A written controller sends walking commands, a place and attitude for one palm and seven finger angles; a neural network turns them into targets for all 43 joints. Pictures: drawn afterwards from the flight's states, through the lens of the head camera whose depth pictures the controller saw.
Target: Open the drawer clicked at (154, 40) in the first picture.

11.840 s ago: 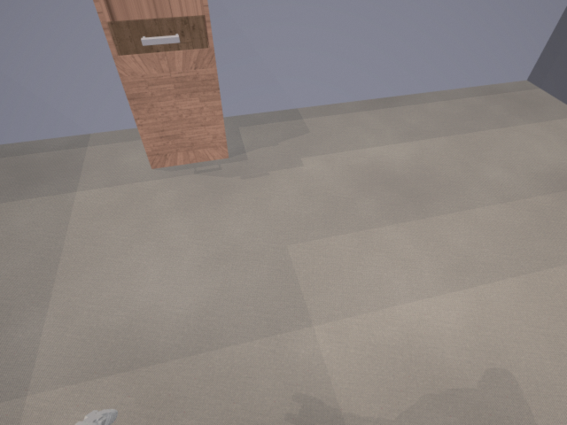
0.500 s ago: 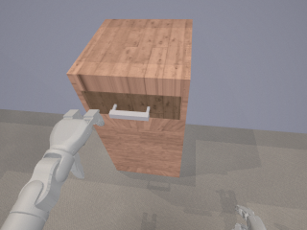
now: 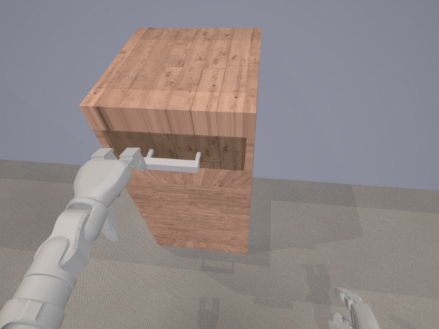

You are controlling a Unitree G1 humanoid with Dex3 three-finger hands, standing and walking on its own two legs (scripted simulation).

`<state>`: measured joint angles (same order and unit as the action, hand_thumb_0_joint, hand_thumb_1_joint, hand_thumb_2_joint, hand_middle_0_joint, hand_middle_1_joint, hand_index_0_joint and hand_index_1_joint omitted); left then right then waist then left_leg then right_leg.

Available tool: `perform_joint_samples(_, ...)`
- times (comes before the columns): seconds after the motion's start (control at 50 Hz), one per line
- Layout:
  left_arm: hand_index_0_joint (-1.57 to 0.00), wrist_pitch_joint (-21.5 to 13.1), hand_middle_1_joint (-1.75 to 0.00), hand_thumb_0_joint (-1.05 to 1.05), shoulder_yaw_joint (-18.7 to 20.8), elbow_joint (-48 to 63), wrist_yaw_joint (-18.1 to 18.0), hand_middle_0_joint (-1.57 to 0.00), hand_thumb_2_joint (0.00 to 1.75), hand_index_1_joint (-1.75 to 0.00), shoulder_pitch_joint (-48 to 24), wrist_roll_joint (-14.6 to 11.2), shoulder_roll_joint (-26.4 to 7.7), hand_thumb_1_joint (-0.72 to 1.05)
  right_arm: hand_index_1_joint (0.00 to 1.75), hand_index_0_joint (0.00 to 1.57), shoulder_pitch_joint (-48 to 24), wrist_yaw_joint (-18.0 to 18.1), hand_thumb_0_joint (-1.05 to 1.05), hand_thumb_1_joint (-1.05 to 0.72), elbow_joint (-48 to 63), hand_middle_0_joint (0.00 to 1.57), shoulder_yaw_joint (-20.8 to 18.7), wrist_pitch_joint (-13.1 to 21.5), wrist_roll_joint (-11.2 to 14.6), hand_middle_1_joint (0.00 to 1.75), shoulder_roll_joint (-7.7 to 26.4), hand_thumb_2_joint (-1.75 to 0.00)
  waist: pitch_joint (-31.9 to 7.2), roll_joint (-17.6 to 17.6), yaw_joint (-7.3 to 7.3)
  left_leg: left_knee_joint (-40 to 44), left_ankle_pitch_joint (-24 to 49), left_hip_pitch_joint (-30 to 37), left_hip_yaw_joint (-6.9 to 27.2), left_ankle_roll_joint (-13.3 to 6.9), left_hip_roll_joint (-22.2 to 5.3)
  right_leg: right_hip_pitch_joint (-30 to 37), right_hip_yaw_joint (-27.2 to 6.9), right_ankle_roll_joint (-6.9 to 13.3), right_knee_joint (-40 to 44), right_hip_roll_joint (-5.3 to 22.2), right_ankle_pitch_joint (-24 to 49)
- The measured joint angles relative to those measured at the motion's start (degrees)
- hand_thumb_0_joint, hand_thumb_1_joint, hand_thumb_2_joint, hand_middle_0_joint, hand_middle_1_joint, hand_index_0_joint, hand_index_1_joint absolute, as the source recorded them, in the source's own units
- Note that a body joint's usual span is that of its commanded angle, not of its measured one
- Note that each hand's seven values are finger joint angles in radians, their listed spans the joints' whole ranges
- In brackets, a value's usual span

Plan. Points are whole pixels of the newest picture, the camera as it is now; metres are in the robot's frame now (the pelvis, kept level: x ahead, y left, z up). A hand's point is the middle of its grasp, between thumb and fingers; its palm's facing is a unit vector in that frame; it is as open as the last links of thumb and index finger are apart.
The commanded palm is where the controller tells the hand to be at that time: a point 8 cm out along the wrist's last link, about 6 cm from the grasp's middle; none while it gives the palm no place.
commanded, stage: move the hooked fingers above the handle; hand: left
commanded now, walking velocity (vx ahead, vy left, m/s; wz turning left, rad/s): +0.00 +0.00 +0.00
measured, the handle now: (172, 159) +0.53 +0.20 -0.07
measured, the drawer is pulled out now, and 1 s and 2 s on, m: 0.00 0.00 0.00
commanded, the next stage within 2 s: none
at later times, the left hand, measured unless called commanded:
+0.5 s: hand (133, 175) +0.40 +0.23 +0.04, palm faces +0.04 -0.05 -1.00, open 13.8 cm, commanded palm +0.37 +0.23 +0.09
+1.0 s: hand (148, 170) +0.44 +0.22 +0.00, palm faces -0.07 +0.00 -1.00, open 13.8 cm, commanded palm +0.43 +0.21 +0.05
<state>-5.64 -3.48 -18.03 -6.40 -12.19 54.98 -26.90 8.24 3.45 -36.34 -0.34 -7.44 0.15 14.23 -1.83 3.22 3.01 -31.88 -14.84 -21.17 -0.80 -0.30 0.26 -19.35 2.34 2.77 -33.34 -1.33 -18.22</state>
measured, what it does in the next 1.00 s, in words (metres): stands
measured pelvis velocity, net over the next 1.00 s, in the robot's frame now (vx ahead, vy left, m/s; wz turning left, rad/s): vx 0.00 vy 0.02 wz -0.02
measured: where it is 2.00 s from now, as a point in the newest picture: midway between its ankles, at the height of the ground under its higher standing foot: outside the picture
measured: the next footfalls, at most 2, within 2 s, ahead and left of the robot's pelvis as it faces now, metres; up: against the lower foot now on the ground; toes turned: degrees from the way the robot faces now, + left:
none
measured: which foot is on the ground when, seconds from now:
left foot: down 0.00-1.00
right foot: down 0.00-1.00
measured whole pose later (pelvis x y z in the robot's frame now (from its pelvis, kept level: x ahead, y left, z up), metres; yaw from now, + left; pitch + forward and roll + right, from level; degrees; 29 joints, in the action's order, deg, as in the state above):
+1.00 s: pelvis +0.00 +0.02 -0.02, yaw -1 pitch +14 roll +0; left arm 1.6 -7.3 -54.0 -18.6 -38.0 60.8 -21.8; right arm 17.5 1.6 -39.7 -3.6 -8.7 -0.3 14.3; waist -6.8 3.1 -3.0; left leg -41.6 -18.6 -36.8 -2.1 -1.9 0.3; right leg -34.4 1.2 1.3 -41.5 -1.0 -20.8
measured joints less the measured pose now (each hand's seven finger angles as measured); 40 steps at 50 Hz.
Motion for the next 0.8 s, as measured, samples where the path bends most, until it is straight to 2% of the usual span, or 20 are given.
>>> perform_joint_samples(0.1, -0.32, 0.45, -1.20, 0.00, 1.69, -2.90, -1.47, -0.32, 0.30, -1.20, -1.35, 0.09, -0.35, -0.49, 0.30, 0.21, 1.62, -0.31, 0.01, -0.91, -0.57, 0.20, -1.21, -0.30, 0.21, 0.30, 0.76, -0.90, -0.99, 0.06, -0.34, -1.37, -0.87, -2.04, -0.13, -0.11, -0.02, -1.93, -0.13, -0.12, -1.08, 0.00, -0.65)
perform_joint_samples(0.24, -0.32, 0.45, -1.20, 0.00, 0.07, -3.67, -1.80, -0.32, 0.31, -1.20, -0.88, 0.32, 1.21, -0.49, 0.30, 0.20, 3.68, -0.88, 0.01, -0.91, -1.09, 0.20, -2.59, -0.80, -0.03, 0.30, 1.50, -0.90, -1.88, 0.30, -0.78, -2.97, -1.92, -4.10, -0.42, -0.73, 0.41, -3.85, -0.41, -0.74, -2.36, 0.46, -1.48)
perform_joint_samples(0.38, -0.32, -1.31, -1.20, 0.00, -1.26, -6.98, -6.12, -0.33, 0.30, -1.20, -4.71, 3.05, 2.63, -0.49, 0.30, 0.20, 4.02, -1.05, 0.01, -0.91, -1.57, 0.20, -2.79, -0.94, -0.28, 0.30, 0.42, -0.90, -2.30, -0.36, -1.76, -5.38, -2.94, -6.82, -0.68, -1.25, 0.68, -6.40, -0.62, -1.19, -4.38, 0.78, -2.26)
perform_joint_samples(0.48, -0.32, 2.17, -1.20, 0.00, -2.06, -12.16, -9.18, -0.32, 0.30, -1.20, -9.87, 4.12, 3.73, -0.49, 0.30, 0.21, 4.31, -1.78, 0.01, -0.91, -1.88, 0.20, -2.85, -1.12, -0.08, 0.30, -0.21, -0.90, -3.21, 0.15, -2.37, -6.78, -3.42, -8.88, -1.00, -1.63, 0.81, -8.38, -0.91, -1.55, -5.50, 0.95, -2.50)
perform_joint_samples(0.56, -0.32, 5.98, -1.20, 0.00, -3.89, -16.93, -8.78, -0.32, 0.30, -1.20, -13.23, 4.09, 4.88, -0.49, 0.30, 0.21, 5.07, -2.14, 0.01, -0.91, -1.83, 0.20, -2.56, -1.72, 0.24, 0.30, -0.48, -0.90, -3.95, 0.64, -2.81, -6.90, -3.48, -9.44, -1.38, -1.95, 0.94, -9.03, -1.30, -1.89, -5.60, 1.10, -2.43)
perform_joint_samples(0.6, -0.32, 6.81, -1.20, 0.00, -5.04, -18.89, -7.89, -0.32, 0.31, -1.20, -14.61, 3.97, 5.63, -0.49, 0.30, 0.21, 5.59, -2.15, 0.01, -0.91, -1.72, 0.20, -2.40, -1.99, 0.30, 0.30, -0.61, -0.90, -4.09, 0.66, -3.08, -6.84, -3.44, -9.52, -1.47, -2.07, 1.03, -9.14, -1.38, -2.01, -5.59, 1.20, -2.41)
perform_joint_samples(0.7, -0.32, 4.35, -1.20, 0.00, -5.95, -21.57, -7.13, -0.32, 0.30, -1.20, -16.71, 4.53, 7.32, -0.49, 0.30, 0.21, 6.85, -1.83, 0.01, -0.91, -1.45, 0.20, -2.23, -2.21, -0.07, 0.30, -0.90, -0.90, -4.25, 0.08, -3.86, -7.12, -3.56, -9.97, -1.73, -2.17, 1.02, -9.73, -1.64, -2.08, -5.98, 1.19, -2.50)
perform_joint_samples(0.8, -0.32, 1.91, -1.20, 0.00, -3.93, -25.10, -10.92, -0.32, 0.30, -1.20, -19.14, 6.71, 7.39, -0.49, 0.30, 0.21, 7.46, -1.63, 0.01, -0.91, -1.70, 0.20, -2.33, -2.02, -0.53, 0.30, -0.74, -0.90, -4.53, -0.41, -4.76, -8.51, -4.02, -11.89, -2.07, -2.05, 0.67, -11.84, -1.96, -1.91, -7.47, 0.89, -2.85)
